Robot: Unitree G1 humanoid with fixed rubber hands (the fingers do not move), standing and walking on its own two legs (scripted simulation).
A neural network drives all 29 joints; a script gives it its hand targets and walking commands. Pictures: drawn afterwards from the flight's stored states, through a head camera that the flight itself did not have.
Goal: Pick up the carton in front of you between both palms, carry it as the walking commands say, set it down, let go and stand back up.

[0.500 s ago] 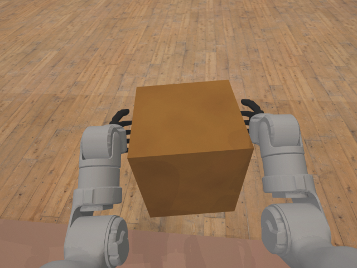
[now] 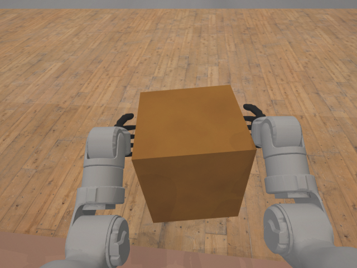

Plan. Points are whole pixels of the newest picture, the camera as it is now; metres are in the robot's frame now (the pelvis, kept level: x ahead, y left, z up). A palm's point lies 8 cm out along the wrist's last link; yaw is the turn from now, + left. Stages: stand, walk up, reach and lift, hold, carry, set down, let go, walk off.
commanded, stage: carry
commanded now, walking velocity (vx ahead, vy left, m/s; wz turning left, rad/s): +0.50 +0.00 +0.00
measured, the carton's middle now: (190, 156) +0.35 +0.00 +0.07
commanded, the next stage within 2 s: none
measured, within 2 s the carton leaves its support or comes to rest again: neither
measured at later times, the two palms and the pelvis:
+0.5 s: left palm (141, 96) +0.55 +0.13 +0.10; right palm (241, 89) +0.57 -0.17 +0.11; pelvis +0.20 -0.03 -0.01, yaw +2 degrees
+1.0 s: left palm (140, 61) +0.86 +0.18 +0.06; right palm (213, 54) +0.87 -0.12 +0.08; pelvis +0.50 +0.02 -0.07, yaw +0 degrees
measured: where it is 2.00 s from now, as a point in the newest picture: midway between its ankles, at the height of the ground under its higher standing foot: (178, 153)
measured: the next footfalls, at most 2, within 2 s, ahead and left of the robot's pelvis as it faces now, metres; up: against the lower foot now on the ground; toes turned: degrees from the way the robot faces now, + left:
right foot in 0.42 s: +0.31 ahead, -0.10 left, +0.00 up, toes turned -3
left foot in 0.92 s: +0.63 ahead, +0.08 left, -0.06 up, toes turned +4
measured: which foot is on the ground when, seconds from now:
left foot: down 0.00-0.42, up 0.44-0.90, down 0.92-1.00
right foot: down 0.00-0.06, up 0.08-0.40, down 0.42-0.94, up 0.96-1.00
